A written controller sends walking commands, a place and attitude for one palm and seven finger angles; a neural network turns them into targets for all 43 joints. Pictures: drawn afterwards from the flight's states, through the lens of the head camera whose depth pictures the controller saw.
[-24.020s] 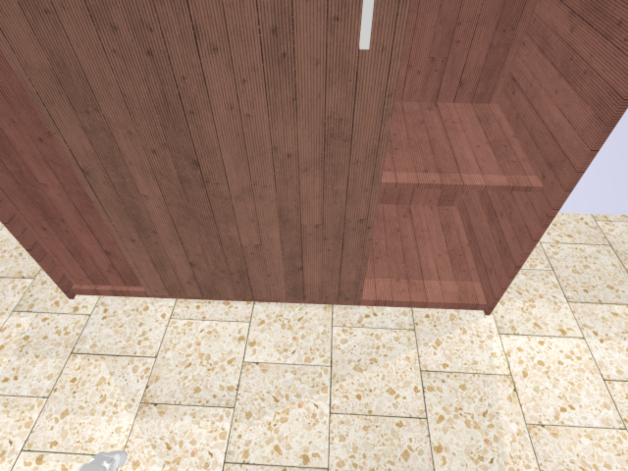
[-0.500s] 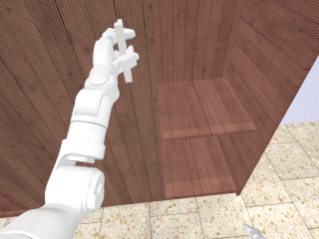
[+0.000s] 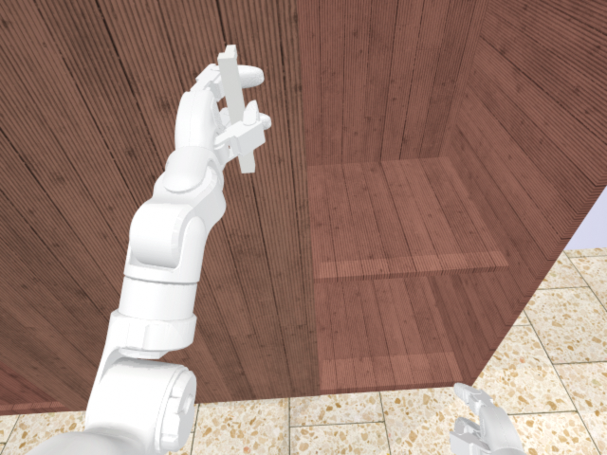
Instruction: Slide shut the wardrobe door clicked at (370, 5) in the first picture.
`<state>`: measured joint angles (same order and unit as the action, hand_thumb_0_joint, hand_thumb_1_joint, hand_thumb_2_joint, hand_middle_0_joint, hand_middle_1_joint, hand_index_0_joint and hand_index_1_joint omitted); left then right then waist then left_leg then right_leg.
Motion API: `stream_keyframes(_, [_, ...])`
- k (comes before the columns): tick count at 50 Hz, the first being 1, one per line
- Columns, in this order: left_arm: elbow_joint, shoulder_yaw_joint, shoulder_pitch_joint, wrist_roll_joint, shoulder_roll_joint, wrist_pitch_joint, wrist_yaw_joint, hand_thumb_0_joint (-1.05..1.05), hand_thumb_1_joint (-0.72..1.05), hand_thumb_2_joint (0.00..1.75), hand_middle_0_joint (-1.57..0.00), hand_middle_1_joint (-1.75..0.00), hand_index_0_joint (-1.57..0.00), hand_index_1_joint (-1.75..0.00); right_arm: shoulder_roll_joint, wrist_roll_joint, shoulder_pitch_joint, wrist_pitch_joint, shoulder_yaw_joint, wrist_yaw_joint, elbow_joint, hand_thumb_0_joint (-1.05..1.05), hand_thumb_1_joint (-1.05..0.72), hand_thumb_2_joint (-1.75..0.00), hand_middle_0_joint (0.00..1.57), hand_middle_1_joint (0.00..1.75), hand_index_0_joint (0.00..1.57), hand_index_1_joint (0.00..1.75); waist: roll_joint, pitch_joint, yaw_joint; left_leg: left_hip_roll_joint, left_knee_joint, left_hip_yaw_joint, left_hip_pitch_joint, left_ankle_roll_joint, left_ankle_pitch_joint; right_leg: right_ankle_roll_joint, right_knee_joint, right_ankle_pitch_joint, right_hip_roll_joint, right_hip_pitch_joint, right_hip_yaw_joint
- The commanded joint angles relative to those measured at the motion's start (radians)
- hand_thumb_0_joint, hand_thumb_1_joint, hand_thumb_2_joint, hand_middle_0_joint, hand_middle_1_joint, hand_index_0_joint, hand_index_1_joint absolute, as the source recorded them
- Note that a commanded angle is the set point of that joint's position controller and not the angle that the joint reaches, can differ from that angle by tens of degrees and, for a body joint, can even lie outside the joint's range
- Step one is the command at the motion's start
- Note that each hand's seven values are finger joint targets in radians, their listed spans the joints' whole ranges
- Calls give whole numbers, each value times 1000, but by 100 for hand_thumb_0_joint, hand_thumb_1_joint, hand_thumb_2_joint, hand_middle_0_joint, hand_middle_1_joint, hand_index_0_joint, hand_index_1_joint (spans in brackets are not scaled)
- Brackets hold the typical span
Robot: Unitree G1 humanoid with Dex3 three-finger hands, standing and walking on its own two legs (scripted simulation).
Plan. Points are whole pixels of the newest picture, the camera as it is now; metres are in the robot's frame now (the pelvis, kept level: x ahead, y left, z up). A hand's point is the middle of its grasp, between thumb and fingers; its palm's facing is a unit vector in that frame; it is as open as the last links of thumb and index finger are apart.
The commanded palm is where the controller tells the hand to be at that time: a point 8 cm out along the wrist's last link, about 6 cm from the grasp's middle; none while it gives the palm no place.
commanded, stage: tug the door sideways, standing still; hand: left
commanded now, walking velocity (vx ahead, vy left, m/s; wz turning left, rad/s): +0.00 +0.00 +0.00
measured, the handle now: (239, 111) +0.44 +0.09 +0.27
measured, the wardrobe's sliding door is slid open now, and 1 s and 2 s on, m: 0.46 0.44 0.21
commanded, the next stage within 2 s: step sideways, sliding the door along in 0.16 s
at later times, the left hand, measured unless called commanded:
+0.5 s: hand (256, 143) +0.40 +0.07 +0.25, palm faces +0.05 -0.98 -0.19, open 6.0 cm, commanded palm +0.39 +0.07 +0.26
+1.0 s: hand (281, 143) +0.40 +0.04 +0.25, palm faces +0.17 -0.98 -0.13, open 6.3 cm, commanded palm +0.39 +0.02 +0.23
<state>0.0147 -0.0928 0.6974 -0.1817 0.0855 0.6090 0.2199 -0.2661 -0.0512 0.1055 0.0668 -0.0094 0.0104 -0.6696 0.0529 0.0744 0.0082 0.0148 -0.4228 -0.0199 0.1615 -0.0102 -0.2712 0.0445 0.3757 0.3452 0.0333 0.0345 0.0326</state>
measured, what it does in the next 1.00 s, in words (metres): steps to the right: right foot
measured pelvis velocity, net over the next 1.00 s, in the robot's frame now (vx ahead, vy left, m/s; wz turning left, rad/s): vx -0.02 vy -0.13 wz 0.14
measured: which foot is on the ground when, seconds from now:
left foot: down 0.00-1.00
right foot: down 0.00-0.36, up 0.38-0.58, down 0.60-0.78, up 0.80-1.00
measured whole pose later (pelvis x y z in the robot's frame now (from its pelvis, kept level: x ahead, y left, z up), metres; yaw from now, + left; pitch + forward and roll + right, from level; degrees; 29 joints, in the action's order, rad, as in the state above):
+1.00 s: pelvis -0.02 -0.13 -0.01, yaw +8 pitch -5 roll -1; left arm 0.44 0.05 0.95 -0.10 0.18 -0.07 0.10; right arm -0.20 -0.07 0.14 -0.01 0.07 0.03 -0.67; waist 0.06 -0.24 -0.13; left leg -0.14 -0.55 0.05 0.18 0.08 -0.29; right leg 0.01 0.97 0.40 -0.06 0.45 -0.02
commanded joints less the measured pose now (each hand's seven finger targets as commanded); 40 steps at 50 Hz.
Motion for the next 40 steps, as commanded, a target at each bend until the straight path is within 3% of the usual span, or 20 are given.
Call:
stream_keyframes(1, [-130, 35, 557, 15, 37, -48, 13, 0, 90, 90, -45, -140, -45, -140, -84, 13, -109, -42, 28, -2, 128, 0, -90, -90, 20, 30, 20, 30, -138, 325, 30, 28, -88, -13, -199, -38, 628, -64, 93, -1067, -47, -29, -5])
stream_keyframes(3, [-149, 72, 634, 20, 7, -75, 17, 0, 90, 90, -45, -140, -45, -140, -77, 14, -106, -46, 35, -2, 128, 0, -90, -90, 20, 30, 20, 30, -141, 370, 37, 26, -87, -3, -231, -43, 648, -55, 106, -1021, -41, -23, 1])
stream_keyframes(8, [-90, 175, 711, 26, -93, -137, 14, 0, 90, 90, -45, -140, -45, -140, -50, 11, -110, -56, 38, 10, 112, 0, -90, -90, 20, 30, 20, 30, -83, 273, 55, 2, -68, 38, -275, -36, 593, -21, 48, -725, -21, 106, -3])
stream_keyframes(13, [-5, 251, 802, 39, -173, -168, -1, 0, 90, 90, -45, -140, -45, -140, -43, 23, -76, -63, 40, 23, 98, 0, -90, -90, 20, 30, 20, 30, -97, 296, 75, 8, -100, 42, -285, -40, 690, -34, 89, -850, -24, 119, -3])
stream_keyframes(14, [-176, 173, 861, 86, 117, -371, -70, 0, 90, 90, -45, -140, -45, -140, -72, 22, -10, -58, 44, 17, 172, 0, -90, -90, 20, 30, 20, 30, -84, 254, 54, -43, -136, 52, -297, -90, 645, -81, 133, -774, -42, 180, -44])
stream_keyframes(16, [-95, 238, 820, 96, 33, -519, -131, 0, 90, 90, -45, -140, -45, -140, -54, 19, -30, -69, 63, 14, 147, 0, -90, -90, 20, 30, 20, 30, -78, 340, 60, -118, -154, 124, -475, -136, 784, -97, 281, -634, 10, 334, -33])
stream_keyframes(18, [-108, 273, 833, 75, -13, -592, -165, 0, 90, 90, -45, -140, -45, -140, -32, 33, -16, -87, 80, 20, 162, 0, -90, -90, 20, 30, 20, 30, 26, 371, 78, -285, -105, 264, -703, -213, 1075, -95, 541, -27, 47, 569, -69])
stream_keyframes(19, [-110, 288, 867, 73, -31, -615, -170, 0, 90, 90, -45, -140, -45, -140, -29, 39, -35, -86, 80, 25, 176, 0, -90, -90, 20, 30, 20, 30, 46, 359, 65, -320, -82, 303, -691, -220, 1014, -70, 609, 112, 30, 590, -102])
stream_keyframes(22, [-40, 255, 865, 83, 4, -660, -184, 0, 90, 90, -45, -140, -45, -140, -27, 28, -77, -81, 80, 24, 180, 0, -90, -90, 20, 30, 20, 30, 20, 265, 30, -371, -54, 265, -489, -225, 714, -40, 532, 132, -65, 539, -139])
stream_keyframes(26, [55, 267, 888, 97, 10, -715, -198, 0, 90, 90, -45, -140, -45, -140, -40, 5, -66, -104, 69, 0, 163, 0, -90, -90, 20, 30, 20, 30, 82, 221, 42, -306, -46, 111, -160, -164, 410, -41, 350, -29, -70, 233, -36])
stream_keyframes(30, [146, 303, 907, 95, -45, -734, -205, 0, 90, 90, -45, -140, -45, -140, -39, -18, -93, -121, 63, -26, 140, 0, -90, -90, 20, 30, 20, 30, 33, 131, 19, -217, -139, 51, 177, -103, -18, -27, 244, -90, -53, 5, -5])
stream_keyframes(31, [144, 323, 922, 99, -65, -735, -203, 0, 90, 90, -45, -140, -45, -140, -27, -16, -85, -124, 62, -30, 132, 0, -90, -90, 20, 30, 20, 30, -57, 121, 17, -155, -251, 20, 201, -80, -70, -3, 157, -67, -100, 17, -75])
stream_keyframes(32, [158, 324, 943, 108, -63, -735, -202, 0, 90, 90, -45, -140, -45, -140, -11, -14, -70, -128, 68, -36, 128, 0, -90, -90, 20, 30, 20, 30, -268, 105, 17, -34, -391, -32, 212, -36, -167, 32, -13, -9, -170, 55, -245])
stream_keyframes(33, [154, 286, 971, 107, -13, -747, -199, 0, 90, 90, -45, -140, -45, -140, -18, -7, -44, -135, 86, -39, 115, 0, -90, -90, 20, 30, 20, 30, -465, 120, 15, 32, -518, -3, 206, -8, -278, 104, -175, 93, -281, 79, -453])
stream_keyframes(34, [185, 288, 961, 100, -24, -751, -193, 0, 90, 90, -45, -140, -45, -140, -30, -10, -49, -145, 94, -47, 90, 0, -90, -90, 20, 30, 20, 30, -397, 99, 10, -1, -574, 49, 213, -10, -286, 168, -183, 67, -323, 87, -492])
stream_keyframes(35, [142, 317, 986, 101, -65, -766, -195, 0, 90, 90, -45, -140, -45, -140, -13, -8, -42, -165, 86, -49, 82, 0, -90, -90, 20, 30, 20, 30, -287, 112, 23, -22, -503, 64, 146, -17, -254, 173, -111, -114, -296, 89, -420])
stream_keyframes(37, [128, 335, 1017, 110, -79, -799, -192, 0, 90, 90, -45, -140, -45, -140, 1, -3, -21, -182, 82, -45, 58, 0, -90, -90, 20, 30, 20, 30, -207, 211, 59, -36, -117, -4, -108, -21, -65, 79, 90, -329, -201, 126, -138])
stream_keyframes(38, [117, 332, 1006, 108, -71, -812, -188, 0, 90, 90, -45, -140, -45, -140, -27, -1, -9, -180, 93, -44, 61, 0, -90, -90, 20, 30, 20, 30, -85, 252, 68, -112, 25, 56, -317, -46, 138, 25, 278, -283, -143, 287, -46])
stream_keyframes(39, [93, 360, 991, 97, -85, -821, -190, 0, 90, 90, -45, -140, -45, -140, -84, 2, -15, -175, 114, -33, 92, 0, -90, -90, 20, 30, 20, 30, 199, 254, 65, -381, 82, 381, -482, -133, 323, -19, 524, -21, -62, 562, -2])
stream_keyframes(40, [148, 370, 979, 91, -107, -812, -203, 0, 90, 90, -45, -140, -45, -140, -60, -11, -21, -162, 111, -5, 109, 0, -90, -90, 20, 30, 20, 30, 148, 273, 44, -496, 75, 484, -424, -215, 385, -6, 744, 81, -84, 568, -123])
